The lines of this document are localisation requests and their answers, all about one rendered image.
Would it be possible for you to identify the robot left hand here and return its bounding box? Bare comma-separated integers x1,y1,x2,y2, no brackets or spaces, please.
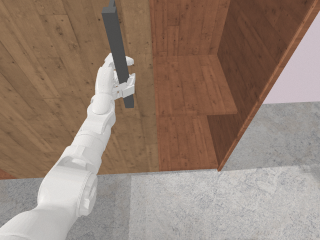
95,53,136,100

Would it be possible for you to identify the robot left forearm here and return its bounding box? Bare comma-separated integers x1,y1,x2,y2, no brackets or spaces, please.
37,93,116,205

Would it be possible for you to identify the handle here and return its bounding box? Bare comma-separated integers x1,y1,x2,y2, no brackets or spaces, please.
101,0,134,109

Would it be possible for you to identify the robot left upper arm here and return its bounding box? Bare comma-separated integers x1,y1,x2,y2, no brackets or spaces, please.
0,165,98,240

